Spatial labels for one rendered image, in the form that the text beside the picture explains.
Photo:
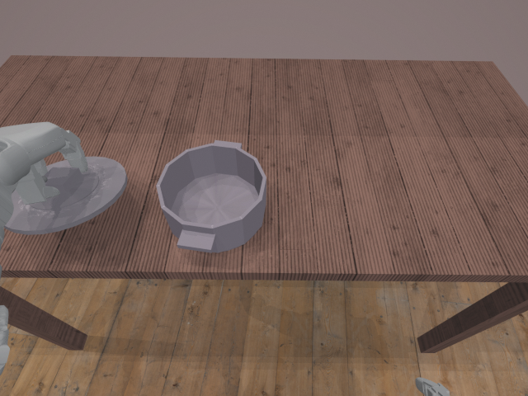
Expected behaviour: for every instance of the pot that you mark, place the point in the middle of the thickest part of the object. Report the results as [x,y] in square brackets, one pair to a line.
[213,196]

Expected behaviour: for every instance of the knob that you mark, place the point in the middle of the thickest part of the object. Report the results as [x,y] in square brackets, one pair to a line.
[63,178]

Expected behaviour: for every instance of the robot right hand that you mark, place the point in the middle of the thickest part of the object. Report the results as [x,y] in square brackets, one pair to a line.
[430,388]

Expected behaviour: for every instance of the robot left forearm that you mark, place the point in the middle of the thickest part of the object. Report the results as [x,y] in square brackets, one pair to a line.
[14,165]

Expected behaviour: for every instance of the table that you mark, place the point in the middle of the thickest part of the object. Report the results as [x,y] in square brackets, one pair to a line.
[376,170]

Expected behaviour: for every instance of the lid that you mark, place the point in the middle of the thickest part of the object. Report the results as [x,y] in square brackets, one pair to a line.
[98,188]

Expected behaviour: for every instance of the robot left hand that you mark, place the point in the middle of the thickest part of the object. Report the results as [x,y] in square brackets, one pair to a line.
[40,140]

